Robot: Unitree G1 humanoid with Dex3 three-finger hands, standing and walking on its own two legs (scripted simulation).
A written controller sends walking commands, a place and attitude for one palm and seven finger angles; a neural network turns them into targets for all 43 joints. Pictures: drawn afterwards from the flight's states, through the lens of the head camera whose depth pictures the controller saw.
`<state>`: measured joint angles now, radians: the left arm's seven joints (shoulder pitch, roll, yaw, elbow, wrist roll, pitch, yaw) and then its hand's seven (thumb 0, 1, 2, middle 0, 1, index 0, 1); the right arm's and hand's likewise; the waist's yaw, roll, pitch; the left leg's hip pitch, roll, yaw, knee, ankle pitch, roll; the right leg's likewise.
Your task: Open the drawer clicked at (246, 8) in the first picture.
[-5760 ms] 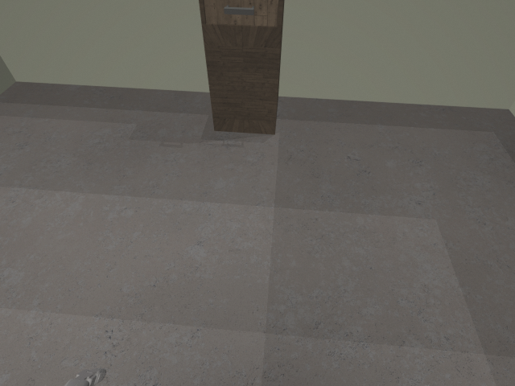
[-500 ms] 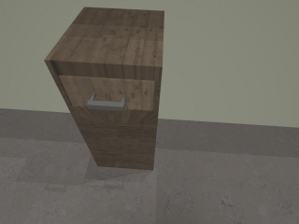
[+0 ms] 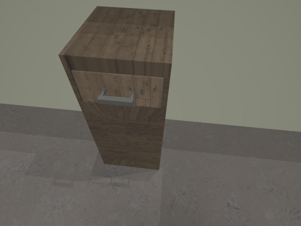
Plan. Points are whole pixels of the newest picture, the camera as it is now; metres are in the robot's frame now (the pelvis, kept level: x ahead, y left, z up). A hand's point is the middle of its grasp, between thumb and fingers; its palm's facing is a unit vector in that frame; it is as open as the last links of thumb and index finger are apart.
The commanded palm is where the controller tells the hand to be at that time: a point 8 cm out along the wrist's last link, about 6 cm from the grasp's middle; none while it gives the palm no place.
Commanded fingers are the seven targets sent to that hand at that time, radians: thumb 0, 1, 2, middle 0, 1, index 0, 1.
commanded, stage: come to a stop and stand still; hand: left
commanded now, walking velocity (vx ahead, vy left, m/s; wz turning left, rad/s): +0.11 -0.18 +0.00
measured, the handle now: (117, 96) +0.56 +0.18 -0.03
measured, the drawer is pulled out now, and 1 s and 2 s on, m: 0.00 0.00 0.00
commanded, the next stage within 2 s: look again from close up in 0.20 s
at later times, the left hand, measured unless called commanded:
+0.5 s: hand out of the picture +0.01 +0.16 -0.17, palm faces +0.01 -0.97 -0.23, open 7.3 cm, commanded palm none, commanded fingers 0.00 0.90 0.90 -0.20 -0.30 -0.20 -0.30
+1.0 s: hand out of the picture +0.11 +0.19 -0.11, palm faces -0.10 -0.88 -0.47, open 7.3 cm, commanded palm +0.12 +0.22 -0.05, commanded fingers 0.00 0.74 0.83 -0.21 -0.41 -0.21 -0.41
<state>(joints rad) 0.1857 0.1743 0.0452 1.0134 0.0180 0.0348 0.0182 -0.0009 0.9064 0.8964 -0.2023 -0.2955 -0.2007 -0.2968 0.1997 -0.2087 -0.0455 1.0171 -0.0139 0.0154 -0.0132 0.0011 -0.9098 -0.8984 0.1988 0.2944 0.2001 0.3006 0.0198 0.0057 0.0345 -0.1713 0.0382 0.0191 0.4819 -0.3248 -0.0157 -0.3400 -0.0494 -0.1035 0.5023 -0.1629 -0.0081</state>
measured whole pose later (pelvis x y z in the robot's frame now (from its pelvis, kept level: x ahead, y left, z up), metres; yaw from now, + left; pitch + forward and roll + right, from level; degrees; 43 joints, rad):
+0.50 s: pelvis +0.02 -0.01 +0.00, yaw +0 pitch +1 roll +0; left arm 0.30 0.11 0.00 1.13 0.01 -0.03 0.04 0.01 0.93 0.90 -0.20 -0.30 -0.20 -0.30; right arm 0.30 -0.17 0.00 1.08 -0.01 -0.01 -0.03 0.00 -0.91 -0.90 0.20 0.29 0.20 0.30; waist -0.02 0.07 0.03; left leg -0.19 0.06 0.02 0.54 -0.37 -0.04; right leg -0.20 0.01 -0.06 0.55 -0.36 -0.03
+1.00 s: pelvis +0.01 +0.00 +0.00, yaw -2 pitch +2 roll +1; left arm 0.46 0.21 -0.07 0.36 0.21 0.05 0.15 0.02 0.92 0.89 -0.21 -0.31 -0.20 -0.31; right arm 0.33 -0.21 -0.02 0.92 0.03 -0.18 -0.09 0.02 -0.92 -0.90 0.20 0.30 0.20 0.30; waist 0.03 0.03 0.00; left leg -0.22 0.03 0.05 0.53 -0.35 -0.03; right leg -0.27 -0.01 -0.03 0.60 -0.36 -0.02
